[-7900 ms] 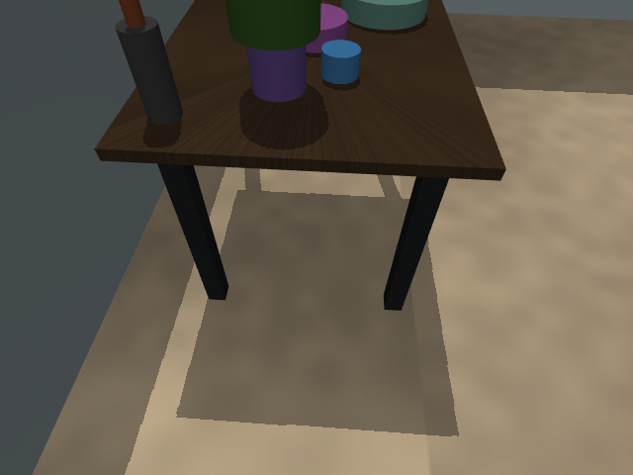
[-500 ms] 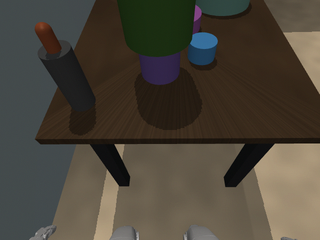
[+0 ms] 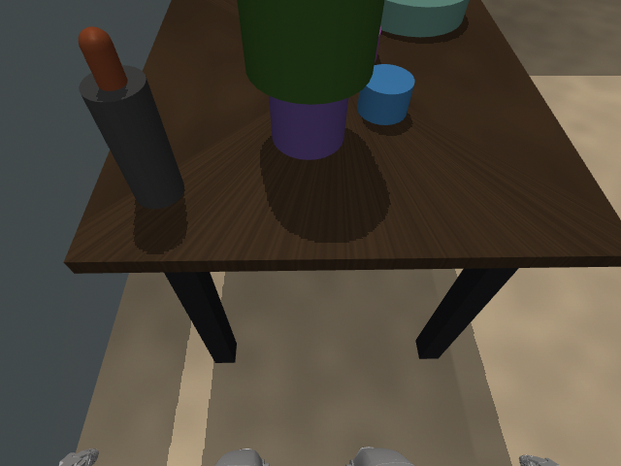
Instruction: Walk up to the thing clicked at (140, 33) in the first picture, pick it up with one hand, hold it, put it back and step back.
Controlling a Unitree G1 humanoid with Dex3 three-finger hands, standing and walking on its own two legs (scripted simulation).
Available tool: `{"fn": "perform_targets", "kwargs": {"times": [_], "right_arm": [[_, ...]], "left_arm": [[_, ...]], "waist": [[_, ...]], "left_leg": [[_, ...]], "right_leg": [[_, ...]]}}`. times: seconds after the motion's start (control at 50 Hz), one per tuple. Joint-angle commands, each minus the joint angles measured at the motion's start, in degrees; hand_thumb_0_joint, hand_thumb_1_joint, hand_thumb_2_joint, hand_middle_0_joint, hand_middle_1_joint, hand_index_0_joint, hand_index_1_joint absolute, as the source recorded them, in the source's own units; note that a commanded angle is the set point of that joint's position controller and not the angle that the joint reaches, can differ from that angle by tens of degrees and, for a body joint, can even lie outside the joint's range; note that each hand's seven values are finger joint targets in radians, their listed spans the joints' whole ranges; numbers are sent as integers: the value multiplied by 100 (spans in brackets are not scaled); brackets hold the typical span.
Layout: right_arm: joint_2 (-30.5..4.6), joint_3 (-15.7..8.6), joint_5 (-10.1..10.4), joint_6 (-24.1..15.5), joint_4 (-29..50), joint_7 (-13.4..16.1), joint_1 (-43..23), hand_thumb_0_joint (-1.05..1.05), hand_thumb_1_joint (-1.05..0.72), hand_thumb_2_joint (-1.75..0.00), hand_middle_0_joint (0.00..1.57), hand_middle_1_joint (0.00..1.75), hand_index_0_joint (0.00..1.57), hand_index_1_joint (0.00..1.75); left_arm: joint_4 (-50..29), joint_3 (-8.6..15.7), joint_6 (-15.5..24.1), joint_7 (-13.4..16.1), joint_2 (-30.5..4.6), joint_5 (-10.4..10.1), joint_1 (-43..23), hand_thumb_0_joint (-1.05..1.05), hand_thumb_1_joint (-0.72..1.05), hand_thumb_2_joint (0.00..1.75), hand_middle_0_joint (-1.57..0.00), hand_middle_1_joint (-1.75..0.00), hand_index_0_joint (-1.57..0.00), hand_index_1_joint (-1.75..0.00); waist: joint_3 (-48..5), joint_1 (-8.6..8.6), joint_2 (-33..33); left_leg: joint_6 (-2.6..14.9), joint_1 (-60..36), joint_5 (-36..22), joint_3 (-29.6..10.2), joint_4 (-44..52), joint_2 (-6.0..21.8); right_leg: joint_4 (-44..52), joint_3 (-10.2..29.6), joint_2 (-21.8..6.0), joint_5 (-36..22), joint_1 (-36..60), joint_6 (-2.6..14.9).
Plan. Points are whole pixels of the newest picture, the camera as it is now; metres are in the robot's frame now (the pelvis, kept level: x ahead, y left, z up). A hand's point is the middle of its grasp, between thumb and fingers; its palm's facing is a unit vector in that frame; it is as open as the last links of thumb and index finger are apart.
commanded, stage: walk up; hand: left
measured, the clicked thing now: (131, 125) +0.52 +0.25 +0.13
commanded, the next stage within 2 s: stand in 1.08 s
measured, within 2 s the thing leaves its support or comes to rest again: neither
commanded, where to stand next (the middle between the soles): +0.07 +0.03 m, yaw +1 degrees
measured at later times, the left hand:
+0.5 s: hand out of the picture +0.09 +0.26 -0.12, palm faces +0.00 -0.94 -0.34, open 7.4 cm
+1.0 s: hand out of the picture +0.10 +0.27 -0.12, palm faces -0.02 -0.94 -0.34, open 7.4 cm
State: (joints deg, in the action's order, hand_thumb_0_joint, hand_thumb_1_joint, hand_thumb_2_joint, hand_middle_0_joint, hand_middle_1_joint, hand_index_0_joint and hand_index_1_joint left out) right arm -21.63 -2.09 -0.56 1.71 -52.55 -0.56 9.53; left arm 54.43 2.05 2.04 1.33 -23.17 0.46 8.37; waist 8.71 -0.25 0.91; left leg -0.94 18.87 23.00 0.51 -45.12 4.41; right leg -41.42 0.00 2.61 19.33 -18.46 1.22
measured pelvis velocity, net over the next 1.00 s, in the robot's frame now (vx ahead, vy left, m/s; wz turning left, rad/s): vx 0.01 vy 0.02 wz -0.01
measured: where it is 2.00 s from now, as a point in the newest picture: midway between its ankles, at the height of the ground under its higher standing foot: outside the picture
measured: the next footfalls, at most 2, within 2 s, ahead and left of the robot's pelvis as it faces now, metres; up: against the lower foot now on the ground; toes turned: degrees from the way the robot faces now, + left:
none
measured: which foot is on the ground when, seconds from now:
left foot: down 0.00-1.00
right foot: down 0.00-1.00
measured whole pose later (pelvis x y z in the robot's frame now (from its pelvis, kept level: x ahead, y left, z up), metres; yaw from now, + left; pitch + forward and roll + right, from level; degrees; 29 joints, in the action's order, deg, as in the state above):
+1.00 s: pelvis +0.01 +0.02 +0.04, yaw -1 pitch -2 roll +0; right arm -19.6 -1.3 -0.5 0.4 -65.2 -1.0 5.9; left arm 66.3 0.5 1.1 0.0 -19.7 0.4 4.4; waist 3.6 -0.2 0.2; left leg 0.0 6.4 10.3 2.2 -19.1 0.8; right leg -18.8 2.2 -0.4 8.7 -7.7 -1.0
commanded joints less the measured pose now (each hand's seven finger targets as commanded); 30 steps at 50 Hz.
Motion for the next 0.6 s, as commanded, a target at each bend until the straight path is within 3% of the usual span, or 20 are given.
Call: {"fn": "perform_targets", "kwargs": {"times": [0.0,0.02,0.04,0.06,0.08,0.1,0.12,0.14,0.18,0.42,0.58], "right_arm": [[-1140,-325,45,-148,209,66,-116,0,-90,-90,20,30,20,30],[-1111,-300,58,-192,96,45,47,0,-90,-90,20,30,20,30],[-1195,-310,18,-236,18,21,34,0,-90,-90,20,30,20,30],[-1282,-307,-2,-287,7,9,-103,0,-90,-90,20,30,20,30],[-1359,-270,10,-311,5,-10,-284,0,-90,-90,20,30,20,30],[-1359,-240,-10,-312,-24,-22,-434,0,-90,-90,20,30,20,30],[-1270,-189,-1,-310,-80,-23,-521,0,-90,-90,20,30,20,30],[-1207,-160,9,-309,-133,-21,-528,0,-90,-90,20,30,20,30],[-1168,-123,8,-309,-279,-17,-531,0,-90,-90,20,30,20,30],[-1080,-92,55,-339,-762,7,-636,0,-90,-90,20,30,20,30],[-1056,-114,22,-320,-835,5,-746,0,-90,-90,20,30,20,30]], "left_arm": [[-320,257,166,17,-1482,28,-405,0,90,90,-20,-30,-20,-30],[-325,215,137,2,-1397,42,-593,0,90,90,-20,-30,-20,-30],[-262,174,105,-18,-1197,21,-634,0,90,90,-20,-30,-20,-30],[-175,142,81,-44,-1041,-1,-547,0,90,90,-20,-30,-20,-30],[-48,147,73,-57,-1022,-12,-362,0,90,90,-20,-30,-20,-30],[77,142,76,-59,-1014,-9,-226,0,90,90,-20,-30,-20,-30],[160,163,87,-69,-1016,-7,-236,0,90,90,-20,-30,-20,-30],[203,158,102,-85,-1047,-17,-306,0,90,90,-20,-30,-20,-30],[261,136,115,-98,-1078,-44,-423,0,90,90,-20,-30,-20,-30],[733,59,105,-99,-924,-44,-705,0,90,90,-20,-30,-20,-30],[844,62,69,-98,-902,-9,-733,0,90,90,-20,-30,-20,-30]], "waist": [[-803,-138,-311],[-791,-241,-366],[-785,-236,-251],[-780,-88,-119],[-826,73,-33],[-784,177,-31],[-733,197,-119],[-663,164,-128],[-652,90,59],[-1033,51,-122],[-899,60,-14]], "left_leg": [[327,-503,311,-318,465,-148],[383,-757,-128,-376,1093,-74],[530,-899,-207,-842,1703,178],[672,-719,-29,-1256,2126,484],[829,-411,0,-1437,2259,741],[831,-166,27,-1364,2341,780],[717,14,-30,-1157,2356,655],[547,-17,6,-913,2317,386],[394,-398,-101,-689,2365,209],[282,-1170,-1315,-472,2790,291],[274,-1163,-978,-460,2970,309]], "right_leg": [[1696,2264,-1658,-68,-383,999],[1607,1852,-1387,33,-487,700],[1386,1378,-1003,30,-614,381],[1156,898,-619,96,-374,192],[968,670,-394,169,103,114],[1061,594,-388,142,456,103],[1323,689,-453,36,735,130],[1567,919,-595,-33,712,191],[1863,1148,-818,-125,484,238],[2393,855,-888,-1471,1040,28],[2553,831,-860,-1071,927,-5]]}}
